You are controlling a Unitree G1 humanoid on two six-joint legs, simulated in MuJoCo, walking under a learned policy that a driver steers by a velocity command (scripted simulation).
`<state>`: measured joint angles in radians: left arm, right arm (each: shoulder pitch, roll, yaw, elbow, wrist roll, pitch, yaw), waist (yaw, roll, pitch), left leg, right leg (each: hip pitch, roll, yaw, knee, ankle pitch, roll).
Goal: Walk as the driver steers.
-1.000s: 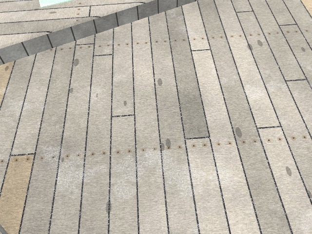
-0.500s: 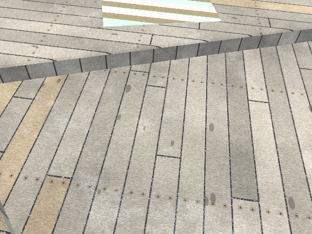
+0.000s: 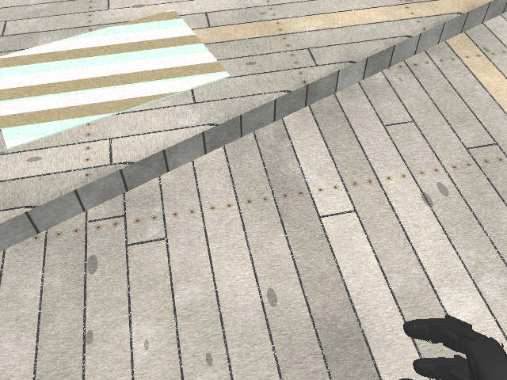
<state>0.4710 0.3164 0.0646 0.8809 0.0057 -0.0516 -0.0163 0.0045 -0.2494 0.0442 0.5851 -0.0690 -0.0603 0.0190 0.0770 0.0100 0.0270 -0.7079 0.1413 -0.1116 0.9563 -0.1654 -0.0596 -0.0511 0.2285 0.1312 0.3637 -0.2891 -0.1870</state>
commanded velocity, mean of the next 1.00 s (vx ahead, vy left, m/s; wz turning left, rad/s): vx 0.99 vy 0.00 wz -0.18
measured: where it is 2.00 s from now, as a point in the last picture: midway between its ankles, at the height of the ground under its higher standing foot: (332, 72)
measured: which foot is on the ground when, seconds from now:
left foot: up 0.00-0.16, down 0.18-0.60, up 0.62-1.00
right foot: down 0.00-0.18, up 0.20-0.60, down 0.62-1.00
